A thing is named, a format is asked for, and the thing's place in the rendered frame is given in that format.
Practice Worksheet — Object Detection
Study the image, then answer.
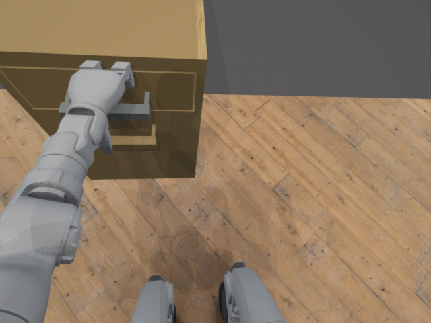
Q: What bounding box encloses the right robot thigh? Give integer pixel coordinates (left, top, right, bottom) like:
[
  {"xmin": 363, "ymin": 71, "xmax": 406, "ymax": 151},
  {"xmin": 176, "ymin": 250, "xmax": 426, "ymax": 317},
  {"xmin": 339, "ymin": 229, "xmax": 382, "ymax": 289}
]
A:
[{"xmin": 224, "ymin": 267, "xmax": 287, "ymax": 323}]

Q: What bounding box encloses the cabinet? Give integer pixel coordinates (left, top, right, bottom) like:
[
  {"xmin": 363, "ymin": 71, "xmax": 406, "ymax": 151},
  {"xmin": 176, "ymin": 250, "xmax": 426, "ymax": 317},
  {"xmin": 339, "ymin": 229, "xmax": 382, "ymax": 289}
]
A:
[{"xmin": 0, "ymin": 0, "xmax": 207, "ymax": 180}]

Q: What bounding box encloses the robot left forearm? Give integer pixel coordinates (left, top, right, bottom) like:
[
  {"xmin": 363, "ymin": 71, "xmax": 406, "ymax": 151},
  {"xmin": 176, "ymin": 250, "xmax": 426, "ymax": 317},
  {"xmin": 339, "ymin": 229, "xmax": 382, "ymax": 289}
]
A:
[{"xmin": 0, "ymin": 103, "xmax": 108, "ymax": 232}]

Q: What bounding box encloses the handle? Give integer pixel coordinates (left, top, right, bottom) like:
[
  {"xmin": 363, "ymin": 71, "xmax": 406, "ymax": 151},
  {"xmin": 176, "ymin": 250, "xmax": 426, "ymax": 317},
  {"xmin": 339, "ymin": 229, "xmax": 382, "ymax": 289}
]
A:
[
  {"xmin": 97, "ymin": 136, "xmax": 156, "ymax": 149},
  {"xmin": 59, "ymin": 89, "xmax": 151, "ymax": 120}
]

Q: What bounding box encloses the drawer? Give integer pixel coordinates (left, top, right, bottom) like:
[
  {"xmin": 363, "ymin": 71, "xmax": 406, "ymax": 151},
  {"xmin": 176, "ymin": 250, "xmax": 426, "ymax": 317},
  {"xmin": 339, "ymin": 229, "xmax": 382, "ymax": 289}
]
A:
[{"xmin": 0, "ymin": 66, "xmax": 195, "ymax": 110}]

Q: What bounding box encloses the robot right shin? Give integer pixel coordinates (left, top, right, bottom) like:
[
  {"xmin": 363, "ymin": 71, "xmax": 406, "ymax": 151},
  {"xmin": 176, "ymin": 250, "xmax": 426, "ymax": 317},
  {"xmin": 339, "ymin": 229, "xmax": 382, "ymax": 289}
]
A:
[{"xmin": 226, "ymin": 261, "xmax": 245, "ymax": 323}]

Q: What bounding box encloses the left robot upper arm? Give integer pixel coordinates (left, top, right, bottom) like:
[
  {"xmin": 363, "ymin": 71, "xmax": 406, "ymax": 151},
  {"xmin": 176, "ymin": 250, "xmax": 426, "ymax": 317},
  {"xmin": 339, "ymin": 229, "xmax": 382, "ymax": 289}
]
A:
[{"xmin": 0, "ymin": 196, "xmax": 83, "ymax": 323}]

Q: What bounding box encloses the robot left hand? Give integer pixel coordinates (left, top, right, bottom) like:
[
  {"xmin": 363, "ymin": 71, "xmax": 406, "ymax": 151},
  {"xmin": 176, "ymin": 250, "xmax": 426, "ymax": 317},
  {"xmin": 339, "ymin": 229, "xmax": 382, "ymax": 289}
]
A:
[{"xmin": 68, "ymin": 60, "xmax": 135, "ymax": 154}]

